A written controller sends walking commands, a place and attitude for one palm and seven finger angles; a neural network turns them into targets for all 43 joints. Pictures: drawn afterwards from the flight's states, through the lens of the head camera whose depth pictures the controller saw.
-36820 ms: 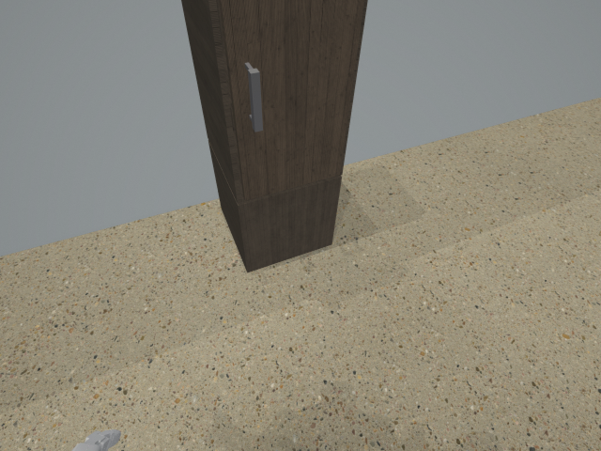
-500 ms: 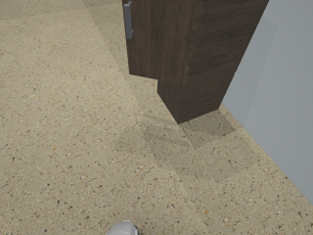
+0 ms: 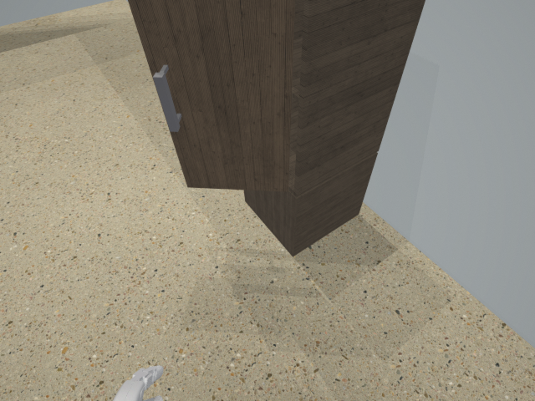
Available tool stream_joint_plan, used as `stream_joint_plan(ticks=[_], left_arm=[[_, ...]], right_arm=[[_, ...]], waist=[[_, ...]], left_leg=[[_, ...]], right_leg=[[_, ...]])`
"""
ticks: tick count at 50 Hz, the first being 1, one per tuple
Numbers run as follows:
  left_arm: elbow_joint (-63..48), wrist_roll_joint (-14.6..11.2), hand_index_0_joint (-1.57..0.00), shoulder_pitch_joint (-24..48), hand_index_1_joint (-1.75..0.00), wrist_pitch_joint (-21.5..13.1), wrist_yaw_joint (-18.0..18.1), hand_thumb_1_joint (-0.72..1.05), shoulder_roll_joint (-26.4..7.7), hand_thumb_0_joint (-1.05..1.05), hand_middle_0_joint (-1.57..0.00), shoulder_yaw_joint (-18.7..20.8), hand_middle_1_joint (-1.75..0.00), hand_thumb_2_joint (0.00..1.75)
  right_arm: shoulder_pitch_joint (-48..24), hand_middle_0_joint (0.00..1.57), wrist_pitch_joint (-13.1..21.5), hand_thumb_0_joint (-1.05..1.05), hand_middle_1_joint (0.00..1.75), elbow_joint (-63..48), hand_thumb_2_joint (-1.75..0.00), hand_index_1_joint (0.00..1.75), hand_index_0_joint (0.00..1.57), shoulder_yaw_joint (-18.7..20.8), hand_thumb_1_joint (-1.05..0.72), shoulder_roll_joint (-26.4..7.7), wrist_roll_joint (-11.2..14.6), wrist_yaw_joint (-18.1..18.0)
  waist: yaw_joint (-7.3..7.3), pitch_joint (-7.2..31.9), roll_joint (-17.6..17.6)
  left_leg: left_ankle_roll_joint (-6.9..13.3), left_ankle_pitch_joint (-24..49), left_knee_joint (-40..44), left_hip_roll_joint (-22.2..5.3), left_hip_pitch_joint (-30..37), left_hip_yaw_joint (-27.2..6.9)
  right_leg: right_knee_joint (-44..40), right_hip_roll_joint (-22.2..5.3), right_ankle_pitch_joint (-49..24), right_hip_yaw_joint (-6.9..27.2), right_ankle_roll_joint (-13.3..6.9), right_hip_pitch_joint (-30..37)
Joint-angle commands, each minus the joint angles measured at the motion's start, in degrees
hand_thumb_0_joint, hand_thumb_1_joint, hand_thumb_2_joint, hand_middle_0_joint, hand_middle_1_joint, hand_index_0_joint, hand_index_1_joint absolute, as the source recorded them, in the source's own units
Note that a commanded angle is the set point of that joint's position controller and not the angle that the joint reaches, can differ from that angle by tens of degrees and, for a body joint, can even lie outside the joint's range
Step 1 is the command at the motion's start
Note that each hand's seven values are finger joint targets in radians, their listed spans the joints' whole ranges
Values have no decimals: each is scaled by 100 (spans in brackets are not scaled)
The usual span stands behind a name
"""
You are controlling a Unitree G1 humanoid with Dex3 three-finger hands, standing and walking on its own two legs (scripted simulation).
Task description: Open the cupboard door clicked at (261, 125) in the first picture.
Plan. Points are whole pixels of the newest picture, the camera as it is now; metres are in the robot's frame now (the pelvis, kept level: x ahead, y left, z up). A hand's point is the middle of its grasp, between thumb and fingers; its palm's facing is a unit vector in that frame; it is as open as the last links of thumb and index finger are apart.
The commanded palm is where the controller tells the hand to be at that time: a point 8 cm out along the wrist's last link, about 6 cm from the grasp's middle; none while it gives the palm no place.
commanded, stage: take the last steps up to it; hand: left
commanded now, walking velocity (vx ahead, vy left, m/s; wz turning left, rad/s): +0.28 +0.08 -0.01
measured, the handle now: (169, 99) +0.78 +0.27 +0.03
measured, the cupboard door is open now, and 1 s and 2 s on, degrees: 51 51 51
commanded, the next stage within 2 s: come to a stop and stand still in 0.30 s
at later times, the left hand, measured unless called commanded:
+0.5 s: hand out of the picture +0.12 +0.26 -0.18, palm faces +0.08 -0.99 -0.15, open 7.3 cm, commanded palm none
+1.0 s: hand (139, 343) +0.25 +0.26 -0.16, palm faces -0.07 -0.98 -0.18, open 7.4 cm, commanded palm none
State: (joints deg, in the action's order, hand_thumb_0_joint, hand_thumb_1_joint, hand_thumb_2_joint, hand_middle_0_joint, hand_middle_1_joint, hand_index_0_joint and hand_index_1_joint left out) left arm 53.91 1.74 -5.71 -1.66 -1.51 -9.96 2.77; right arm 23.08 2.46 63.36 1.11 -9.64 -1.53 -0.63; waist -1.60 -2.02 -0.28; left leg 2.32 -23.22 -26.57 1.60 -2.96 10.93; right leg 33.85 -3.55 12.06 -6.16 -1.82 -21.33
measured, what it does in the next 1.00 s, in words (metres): walks ahead: left foot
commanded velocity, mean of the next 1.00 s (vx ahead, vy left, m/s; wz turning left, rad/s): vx -0.01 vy -0.05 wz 0.00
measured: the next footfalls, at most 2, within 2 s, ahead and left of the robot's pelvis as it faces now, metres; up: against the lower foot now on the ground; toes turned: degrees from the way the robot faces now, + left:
left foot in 0.40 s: +0.25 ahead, +0.14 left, +0.00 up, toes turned +2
right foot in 1.06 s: +0.15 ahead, -0.10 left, +0.00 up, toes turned -5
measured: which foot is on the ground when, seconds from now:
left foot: down 0.00-0.00, up 0.02-0.38, down 0.40-1.00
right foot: down 0.00-0.40, up 0.42-1.00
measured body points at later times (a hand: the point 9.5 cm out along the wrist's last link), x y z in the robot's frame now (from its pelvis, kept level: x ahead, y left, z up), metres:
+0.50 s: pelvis +0.17 +0.08 +0.00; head +0.18 +0.12 +0.45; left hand +0.12 +0.31 -0.17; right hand +0.26 -0.15 -0.12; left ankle +0.22 +0.15 -0.73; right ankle +0.08 -0.06 -0.67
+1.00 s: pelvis +0.16 +0.07 +0.02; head +0.19 +0.10 +0.47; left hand +0.25 +0.31 -0.14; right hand +0.13 -0.17 -0.12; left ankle +0.22 +0.15 -0.73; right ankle +0.09 -0.10 -0.68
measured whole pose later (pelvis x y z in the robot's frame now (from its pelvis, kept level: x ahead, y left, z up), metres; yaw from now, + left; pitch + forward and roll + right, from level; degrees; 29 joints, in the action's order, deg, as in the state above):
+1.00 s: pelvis +0.16 +0.07 +0.02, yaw -2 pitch +2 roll -3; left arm 57.0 1.2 -10.0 3.7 0.0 -12.9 2.4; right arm 17.4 -1.3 61.4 2.0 -9.6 -1.5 -1.8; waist -2.8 -1.0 0.6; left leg 3.2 -8.1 -23.8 -3.8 -17.9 7.8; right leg 42.2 -2.5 24.9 -1.3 1.4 -16.2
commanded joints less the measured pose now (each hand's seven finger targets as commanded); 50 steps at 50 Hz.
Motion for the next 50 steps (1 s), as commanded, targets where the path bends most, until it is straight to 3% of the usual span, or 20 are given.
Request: stream_joint_plan(ticks=[1, 2, 4, 7, 11, 14, 17, 18, 19, 20, 21, 22, 24, 26, 32, 35, 47, 48, 49, 50], left_arm=[[356, -89, -20, -2342, -30, -139, 177, 90, -1508, 0, -20, 382, -30, 90], [268, -91, -20, -1892, -30, -166, 231, 90, -1205, 0, -20, 326, -30, 90], [115, -117, -20, -1249, -30, -176, 244, 90, -777, 0, -20, 187, -30, 90], [179, -91, -20, -1139, -30, -288, 211, 90, -580, 0, -20, 115, -30, 90], [381, -64, -20, -1359, -30, -317, 184, 90, -689, 0, -20, 162, -30, 90], [535, -31, -20, -1436, -30, -284, 173, 90, -808, 0, -20, 165, -30, 90], [572, -44, -20, -1303, -30, -196, 183, 90, -852, 0, -20, 182, -30, 90], [560, -47, -20, -1301, -30, -160, 175, 90, -772, 0, -20, 156, -30, 90], [506, -64, -20, -1498, -30, -125, 158, 90, -518, 0, -20, 106, -30, 90], [367, -98, -20, -1517, -30, -114, 180, 90, -330, 0, -20, 43, -30, 90], [296, -85, -20, -1337, -30, -69, 216, 90, -368, 0, -20, 8, -30, 90], [441, -82, -20, -1301, -30, -24, 258, 90, -311, 0, -20, -15, -30, 90], [665, -136, -20, -1440, -30, 76, 275, 90, -216, 0, -20, -59, -30, 90], [751, -146, -20, -1702, -30, 278, 289, 90, -298, 0, -20, -5, -30, 90], [378, -44, -20, -1414, -30, 575, 264, 90, -586, 0, -20, 228, -30, 90], [219, -28, -20, -1192, -30, 591, 232, 90, -562, 0, -20, 242, -30, 90], [113, -66, -20, -627, -30, 490, 208, 90, -389, 0, -20, 31, -30, 90], [145, -81, -20, -683, -30, 471, 215, 90, -397, 0, -20, 25, -30, 90], [-403, 7, -20, -601, -30, 275, 180, 90, -1673, 0, -20, -24, -30, 90], [-328, -33, -20, -1042, -30, 249, 140, 90, -1257, 0, -20, 189, -30, 90]], right_arm=[[-277, 20, 123, 0, 30, -593, -90, 30, 20, 174, -90, -716, 76, 27], [-659, 20, 99, 0, 30, -607, -90, 30, 20, 204, -90, -721, 67, 23], [-714, 20, 4, 0, 30, -555, -90, 30, 20, 181, -90, -448, 54, 50], [-340, 20, -110, 0, 30, -424, -90, 30, 20, 140, -90, -174, 33, 117], [-722, 20, -107, 0, 30, -549, -90, 30, 20, 146, -90, -45, 35, 196], [-1040, 20, -57, 0, 30, -704, -90, 30, 20, 160, -90, -107, 34, 232], [-753, 20, 11, 0, 30, -634, -90, 30, 20, 184, -90, -319, 14, 202], [-281, 20, 59, 0, 30, -501, -90, 30, 20, 227, -90, -549, -1, 158], [293, 20, 101, 0, 30, -386, -90, 30, 20, 344, -90, -1099, -58, 95], [769, 20, 62, 0, 30, -364, -90, 30, 20, 403, -90, -1463, -68, 1], [553, 20, -11, 0, 30, -430, -90, 30, 20, 339, -90, -1425, -43, -72], [14, 20, 12, 0, 30, -547, -90, 30, 20, 225, -90, -1065, -40, -131], [-674, 20, 70, 0, 30, -716, -90, 30, 20, 28, -90, -696, -1, -227], [-875, 20, -2, 0, 30, -681, -90, 30, 20, 16, -90, -793, 39, -290], [-773, 20, -198, 0, 30, -627, -90, 30, 20, 228, -90, -1036, 31, -379], [-771, 20, -187, 0, 30, -610, -90, 30, 20, 250, -90, -1011, 12, -372], [-352, 20, -251, 0, 30, -366, -90, 30, 20, 348, -90, -1076, -22, -154], [-332, 20, -256, 0, 30, -345, -90, 30, 20, 357, -90, -1090, -24, -135], [-1049, 20, -167, 0, 30, -1104, -90, 30, 20, 474, -90, -2100, -2, -191], [-1343, 20, -111, 0, 30, -1280, -90, 30, 20, 606, -90, -2017, -76, -172]], waist=[[917, 749, 1170], [775, 283, 840], [397, -112, 549], [132, 163, 769], [244, 122, 549], [312, 10, 896], [69, -90, 752], [-133, 157, 300], [-287, 541, -1090], [-408, 869, -1956], [-327, 645, -1195], [-106, 388, -786], [190, 79, -328], [308, 227, -462], [200, 521, -294], [162, 535, -598], [-61, 433, -1116], [-49, 461, -1057], [240, -279, -717], [419, 419, -216]], left_leg=[[-195, -1068, -3956, -211, -3368, -764], [-188, -569, -4199, -493, -3585, -1182], [-307, 132, -3850, -736, -3254, -1186], [-460, 667, -2982, -729, -2626, -876], [-480, 1073, -1726, -586, -2387, -600], [-411, 1068, -1119, -455, -2142, -536], [-331, 1415, -250, -268, -1057, -390], [-275, 1395, 50, -328, -258, -517], [54, 1587, 210, -1304, 589, -1693], [662, 1964, 867, -2330, 864, -3035], [918, 2353, 989, -2571, 363, -3114], [781, 3317, 963, -2342, -262, -2698], [692, 4795, 906, -2150, -1099, -1949], [571, 5043, 903, -2079, -1226, -1565], [723, 4075, 884, -2365, -758, -1749], [702, 3838, 883, -2274, -630, -1727], [477, 924, 1450, -1829, -783, -1854], [470, 834, 1442, -1804, -819, -1877], [450, 569, 1320, -1527, -1439, -1799], [229, 200, 476, -1438, -1530, -1581]], right_leg=[[-1781, -2578, -1054, 3441, -1459, 3377], [-1816, -2250, -1117, 2984, -1275, 2752], [-1997, -1800, -1628, 1773, -901, 1779], [-2103, -1329, -2000, 705, -672, 1378], [-2084, -1227, -1884, 581, -703, 1376], [-1968, -1259, -1486, 673, -626, 1333], [-1497, -1090, -788, 522, -402, 781], [-751, -856, -583, 372, -288, 464], [637, -235, 705, -35, -46, -334], [2307, 294, 2410, -259, 128, -928], [2968, 110, 2371, 355, 56, -1022], [3025, -95, 1917, 603, 90, -894], [2637, -263, 1440, 756, 260, -247], [2519, -137, 1258, 762, 360, 97], [3499, 78, 1003, 979, 449, -820], [3438, 90, 900, 977, 497, -983], [933, 148, 1431, 353, 327, 147], [564, 181, 1445, 306, 289, 336], [-164, 95, 1418, 367, 141, 591], [-876, 190, 936, 334, 78, 737]])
